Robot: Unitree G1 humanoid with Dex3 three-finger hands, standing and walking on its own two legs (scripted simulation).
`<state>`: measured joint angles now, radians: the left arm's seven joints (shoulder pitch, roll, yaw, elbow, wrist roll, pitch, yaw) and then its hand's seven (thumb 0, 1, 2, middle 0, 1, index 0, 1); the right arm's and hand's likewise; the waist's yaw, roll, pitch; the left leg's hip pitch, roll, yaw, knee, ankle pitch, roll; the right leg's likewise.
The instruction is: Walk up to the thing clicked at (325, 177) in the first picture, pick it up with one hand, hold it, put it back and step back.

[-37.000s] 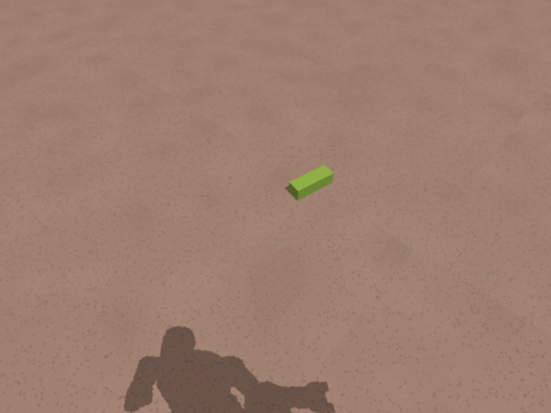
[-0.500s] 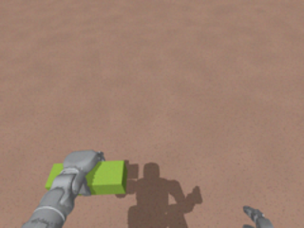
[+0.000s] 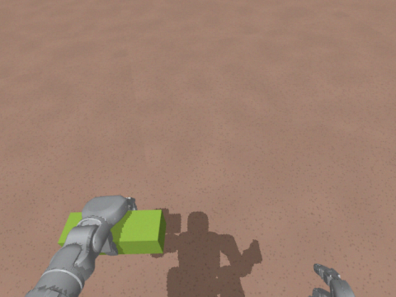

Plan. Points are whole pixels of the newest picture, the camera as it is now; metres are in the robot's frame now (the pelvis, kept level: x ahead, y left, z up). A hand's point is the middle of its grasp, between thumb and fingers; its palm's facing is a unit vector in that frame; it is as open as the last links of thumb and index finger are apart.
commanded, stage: hold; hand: left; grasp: from above
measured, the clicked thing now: (116, 232) +0.29 +0.22 -0.09
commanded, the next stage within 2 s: crouch in 0.26 s
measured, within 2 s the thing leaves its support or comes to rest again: neither
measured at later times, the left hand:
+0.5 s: hand (113, 226) +0.29 +0.22 -0.06, palm faces -0.50 -0.05 -0.87, open 10.3 cm
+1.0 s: hand (132, 234) +0.35 +0.23 -0.25, palm faces -0.43 +0.05 -0.90, open 10.3 cm
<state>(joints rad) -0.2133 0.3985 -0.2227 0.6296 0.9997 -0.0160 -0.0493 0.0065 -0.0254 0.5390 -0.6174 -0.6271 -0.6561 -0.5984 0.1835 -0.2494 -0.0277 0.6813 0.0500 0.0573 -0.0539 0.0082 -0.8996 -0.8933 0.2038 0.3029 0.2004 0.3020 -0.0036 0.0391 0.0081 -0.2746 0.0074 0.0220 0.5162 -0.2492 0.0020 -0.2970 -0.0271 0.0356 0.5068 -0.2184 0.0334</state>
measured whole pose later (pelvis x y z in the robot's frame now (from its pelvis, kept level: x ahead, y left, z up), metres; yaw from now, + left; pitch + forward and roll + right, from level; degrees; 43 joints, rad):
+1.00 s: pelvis -0.03 +0.00 -0.13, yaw +1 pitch +25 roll -2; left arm -0.61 0.42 -0.10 1.19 1.21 -0.09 0.37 0.00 -0.04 0.56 -0.59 -0.69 -0.62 -0.67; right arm 0.23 -0.28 -0.08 0.74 -0.04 0.02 -0.01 0.00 -0.89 -0.89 0.20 0.30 0.20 0.30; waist -0.12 0.01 -0.15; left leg -1.22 0.02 -0.03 1.32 -0.53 0.00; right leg -1.21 -0.01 0.00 1.27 -0.48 0.04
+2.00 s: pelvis -0.06 +0.00 -0.38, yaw -3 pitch +38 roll -7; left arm -0.98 0.72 0.12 1.42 1.30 -0.20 0.35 0.00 -0.07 0.62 -0.61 -0.66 -0.64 -0.64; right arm 0.20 -0.27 0.02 0.72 -0.13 -0.05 0.13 0.00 -0.91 -0.90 0.21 0.30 0.20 0.30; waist -0.27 0.00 -0.07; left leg -2.18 -0.02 -0.11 2.23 -0.71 -0.01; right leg -2.14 -0.01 -0.04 2.14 -0.67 0.05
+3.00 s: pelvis -0.06 +0.00 -0.45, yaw -7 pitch +34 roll -11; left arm -1.06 0.91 0.16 1.55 1.35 -0.24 0.45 0.01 -0.03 0.53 -0.65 -0.58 -0.69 -0.56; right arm 0.15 -0.31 0.14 0.68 -0.18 -0.08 0.16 0.00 -0.90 -0.89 0.21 0.30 0.20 0.30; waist -0.35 -0.06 0.07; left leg -2.35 -0.03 -0.18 2.46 -0.72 -0.01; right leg -2.28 0.01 -0.08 2.32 -0.65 0.06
